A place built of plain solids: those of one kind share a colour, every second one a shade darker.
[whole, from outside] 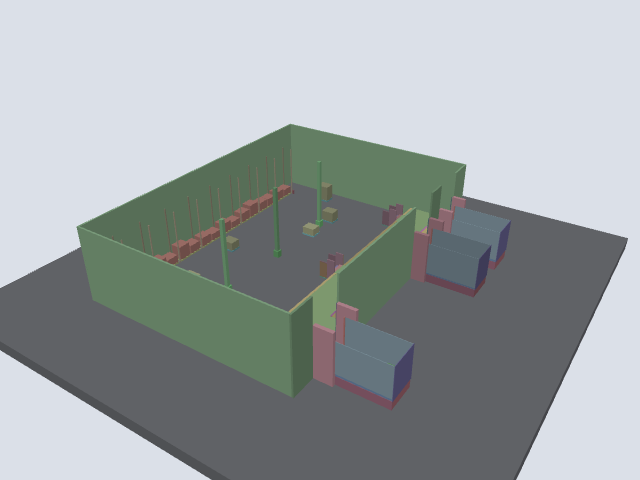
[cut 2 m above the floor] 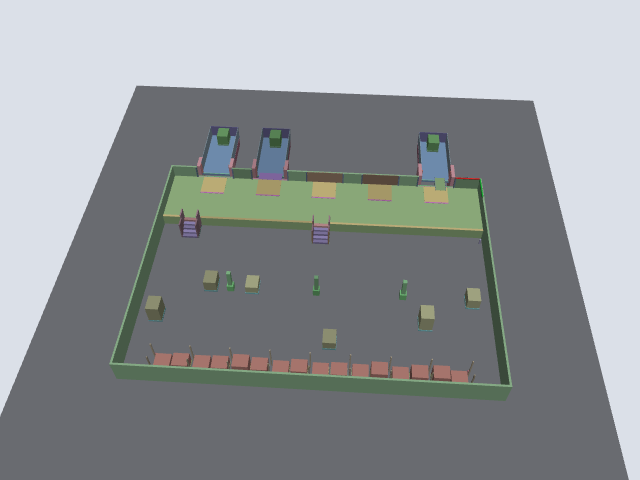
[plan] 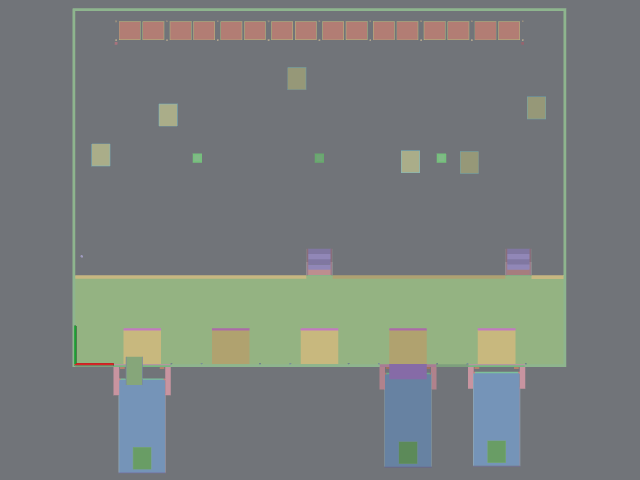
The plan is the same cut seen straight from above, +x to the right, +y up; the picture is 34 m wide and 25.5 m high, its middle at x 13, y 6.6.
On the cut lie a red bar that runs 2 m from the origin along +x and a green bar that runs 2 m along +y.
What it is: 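The dock platform, its doors, stairs and ramp, and the hall's floor, and the trailers at its open doors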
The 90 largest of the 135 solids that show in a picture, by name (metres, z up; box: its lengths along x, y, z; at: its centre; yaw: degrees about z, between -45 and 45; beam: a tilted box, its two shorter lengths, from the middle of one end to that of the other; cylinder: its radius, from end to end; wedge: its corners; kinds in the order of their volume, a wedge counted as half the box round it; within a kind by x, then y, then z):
{
 "south_deck_1": {"box": [25.94, 4.73, 0.95], "at": [12.97, 2.37, 0.42]},
 "wall_1": {"box": [0.15, 19.07, 6.53], "at": [-0.07, 9.38, 3.22]},
 "wall_2": {"box": [2.2, 0.15, 6.53], "at": [0.95, -0.07, 3.22]},
 "wall_3": {"box": [11.12, 0.15, 6.53], "at": [10.62, -0.07, 3.22]},
 "wall_4": {"box": [26.24, 0.15, 6.53], "at": [12.97, 18.84, 3.22]},
 "wall_5": {"box": [1.71, 0.15, 6.53], "at": [20.03, -0.07, 3.22]},
 "wall_6": {"box": [2.2, 0.15, 6.53], "at": [24.99, -0.07, 3.22]},
 "wall_7": {"box": [0.15, 19.07, 6.53], "at": [26.01, 9.38, 3.22]},
 "rack_load_1": {"box": [1.1, 0.95, 0.57], "at": [2.89, 17.72, 0.43]},
 "rack_load_2": {"box": [1.1, 0.95, 1.15], "at": [4.15, 17.72, 0.72]},
 "rack_load_3": {"box": [1.1, 0.95, 1.06], "at": [5.59, 17.72, 0.67]},
 "rack_load_4": {"box": [1.1, 0.95, 0.67], "at": [6.85, 17.72, 0.48]},
 "rack_load_5": {"box": [1.1, 0.95, 1.19], "at": [8.29, 17.72, 0.74]},
 "rack_load_6": {"box": [1.1, 0.95, 0.73], "at": [9.55, 17.72, 0.51]},
 "rack_load_7": {"box": [1.1, 0.95, 0.81], "at": [10.99, 17.72, 0.55]},
 "rack_load_8": {"box": [1.1, 0.95, 0.64], "at": [12.25, 17.72, 0.46]},
 "rack_load_9": {"box": [1.1, 0.95, 0.94], "at": [13.69, 17.72, 0.61]},
 "rack_load_10": {"box": [1.1, 0.95, 0.62], "at": [14.95, 17.72, 0.45]},
 "rack_load_11": {"box": [1.1, 0.95, 0.88], "at": [16.39, 17.72, 0.58]},
 "rack_load_12": {"box": [1.1, 0.95, 1.17], "at": [17.65, 17.72, 0.73]},
 "rack_load_13": {"box": [1.1, 0.95, 0.83], "at": [19.09, 17.72, 0.55]},
 "rack_load_14": {"box": [1.1, 0.95, 0.75], "at": [20.35, 17.72, 0.51]},
 "rack_load_15": {"box": [1.1, 0.95, 0.88], "at": [21.79, 17.72, 0.58]},
 "rack_load_16": {"box": [1.1, 0.95, 0.69], "at": [23.05, 17.72, 0.49]},
 "trailer_pad_1": {"box": [0.3, 1.5, 4.35], "at": [2.18, -0.9, 2.12]},
 "trailer_pad_2": {"box": [0.3, 1.5, 4.35], "at": [4.92, -0.9, 2.12]},
 "trailer_pad_3": {"box": [0.3, 1.2, 4.35], "at": [16.31, -0.75, 2.12]},
 "trailer_pad_4": {"box": [0.3, 1.2, 4.35], "at": [19.05, -0.75, 2.12]},
 "trailer_pad_5": {"box": [0.3, 1.15, 4.35], "at": [21.02, -0.72, 2.12]},
 "trailer_pad_6": {"box": [0.3, 1.15, 4.35], "at": [23.75, -0.72, 2.12]},
 "trailer_bed_1": {"box": [2.44, 5.0, 0.2], "at": [3.55, -3.25, 0.81]},
 "trailer_bed_2": {"box": [2.44, 5.0, 0.2], "at": [17.68, -2.95, 0.8]},
 "trailer_bed_3": {"box": [2.44, 5.0, 0.2], "at": [22.39, -2.9, 0.85]},
 "stage_load_1": {"box": [0.95, 1.15, 0.92], "at": [1.36, 11.12, 0.6]},
 "stage_load_2": {"box": [0.95, 1.15, 1.48], "at": [4.93, 13.24, 0.88]},
 "stage_load_3": {"box": [0.95, 1.15, 0.73], "at": [11.77, 15.18, 0.51]},
 "stage_load_4": {"box": [0.95, 1.15, 0.65], "at": [17.81, 10.76, 0.47]},
 "stage_load_5": {"box": [0.95, 1.15, 0.95], "at": [20.94, 10.72, 0.61]},
 "stage_load_6": {"box": [0.95, 1.15, 1.44], "at": [24.5, 13.62, 0.86]},
 "trailerload_load_1": {"box": [0.95, 1.15, 0.89], "at": [3.55, -5.0, 1.5]},
 "trailerload_load_2": {"box": [0.95, 1.15, 1.1], "at": [17.68, -4.7, 1.59]},
 "trailerload_load_3": {"box": [0.95, 1.15, 0.98], "at": [22.39, -4.65, 1.58]},
 "trailer_side_1": {"box": [0.04, 5.0, 2.6], "at": [2.31, -3.25, 2.21]},
 "trailer_side_2": {"box": [0.04, 5.0, 2.6], "at": [4.79, -3.25, 2.21]},
 "trailer_side_3": {"box": [0.04, 5.0, 2.65], "at": [16.44, -2.95, 2.17]},
 "trailer_side_4": {"box": [0.04, 5.0, 2.65], "at": [18.92, -2.95, 2.17]},
 "trailer_side_5": {"box": [0.04, 5.0, 2.6], "at": [21.14, -2.9, 2.25]},
 "trailer_side_6": {"box": [0.04, 5.0, 2.6], "at": [23.62, -2.9, 2.25]},
 "rack_pal_1": {"box": [1.16, 1.0, 0.19], "at": [2.89, 17.72, 0.04]},
 "rack_pal_2": {"box": [1.16, 1.0, 0.19], "at": [6.85, 17.72, 0.04]},
 "rack_pal_3": {"box": [1.16, 1.0, 0.19], "at": [9.55, 17.72, 0.04]},
 "rack_pal_4": {"box": [1.16, 1.0, 0.19], "at": [10.99, 17.72, 0.04]},
 "rack_pal_5": {"box": [1.16, 1.0, 0.19], "at": [12.25, 17.72, 0.04]},
 "rack_pal_6": {"box": [1.16, 1.0, 0.19], "at": [13.69, 17.72, 0.04]},
 "rack_pal_7": {"box": [1.16, 1.0, 0.19], "at": [16.39, 17.72, 0.04]},
 "rack_pal_8": {"box": [1.16, 1.0, 0.19], "at": [19.09, 17.72, 0.04]},
 "rack_pal_9": {"box": [1.16, 1.0, 0.19], "at": [20.35, 17.72, 0.04]},
 "rack_pal_10": {"box": [1.16, 1.0, 0.19], "at": [23.05, 17.72, 0.04]},
 "column_1": {"box": [0.3, 0.3, 6.53], "at": [6.48, 10.95, 3.22]},
 "column_2": {"box": [0.3, 0.3, 6.53], "at": [12.97, 10.95, 3.22]},
 "column_3": {"box": [0.3, 0.3, 6.53], "at": [19.45, 10.95, 3.22]},
 "south_lev_1": {"box": [2.0, 1.78, 0.07], "at": [3.55, 0.9, 0.88]},
 "south_lev_2": {"box": [2.0, 1.78, 0.07], "at": [8.26, 0.9, 0.88]},
 "south_lev_3": {"box": [2.0, 1.78, 0.07], "at": [12.97, 0.9, 0.88]},
 "south_lev_4": {"box": [2.0, 1.78, 0.07], "at": [17.68, 0.9, 0.88]},
 "south_lev_5": {"box": [2.0, 1.78, 0.07], "at": [22.39, 0.9, 0.88]},
 "south_shutter_1": {"box": [3.0, 0.05, 3.15], "at": [8.26, -0.03, 2.42]},
 "south_shutter_2": {"box": [3.0, 0.05, 3.15], "at": [12.97, -0.03, 2.42]},
 "south_stair_steps_1": {"box": [1.2, 0.28, 0.77], "at": [12.97, 5.15, 0.34]},
 "south_stair_steps_2": {"box": [1.2, 0.28, 0.59], "at": [12.97, 5.43, 0.24]},
 "south_stair_steps_3": {"box": [1.2, 0.28, 0.77], "at": [23.54, 5.15, 0.34]},
 "south_stair_steps_4": {"box": [1.2, 0.28, 0.59], "at": [23.54, 5.43, 0.24]},
 "stage_pal_1": {"box": [1.0, 1.2, 0.19], "at": [11.77, 15.18, 0.04]},
 "stage_pal_2": {"box": [1.0, 1.2, 0.19], "at": [17.81, 10.76, 0.04]},
 "stage_pal_3": {"box": [1.0, 1.2, 0.19], "at": [20.94, 10.72, 0.04]},
 "stage_pal_4": {"box": [1.0, 1.2, 0.19], "at": [24.5, 13.62, 0.04]},
 "dockwall_sill_1": {"box": [3.02, 0.15, 0.95], "at": [17.68, -0.07, 0.42]},
 "dockwall_sill_2": {"box": [3.02, 0.15, 0.95], "at": [22.39, -0.07, 0.42]},
 "trailer_front_1": {"box": [2.52, 0.04, 2.84], "at": [3.55, -5.77, 2.13]},
 "trailer_front_2": {"box": [2.52, 0.04, 2.84], "at": [17.68, -5.47, 2.12]},
 "trailer_front_3": {"box": [2.52, 0.04, 2.84], "at": [22.39, -5.42, 2.17]},
 "south_stair_stair_head_1": {"box": [1.2, 0.28, 0.95], "at": [12.97, 4.87, 0.42]},
 "south_stair_stair_head_2": {"box": [1.2, 0.28, 0.95], "at": [23.54, 4.87, 0.42]},
 "column_guard_1": {"box": [0.5, 0.5, 0.65], "at": [6.48, 10.95, 0.28]},
 "column_guard_2": {"box": [0.5, 0.5, 0.65], "at": [12.97, 10.95, 0.28]},
 "column_guard_3": {"box": [0.5, 0.5, 0.65], "at": [19.45, 10.95, 0.28]},
 "dock_south_cheek_whole_1": {"box": [0.11, 0.7, 1.95], "at": [12.32, 5.08, 0.93]},
 "dock_south_cheek_whole_2": {"box": [0.11, 0.7, 1.95], "at": [13.61, 5.08, 0.93]},
 "dock_south_cheek_whole_3": {"box": [0.11, 0.7, 1.95], "at": [22.89, 5.08, 0.93]},
 "trailerload_pal_1": {"box": [1.0, 1.2, 0.14], "at": [3.55, -5.0, 0.98]}
}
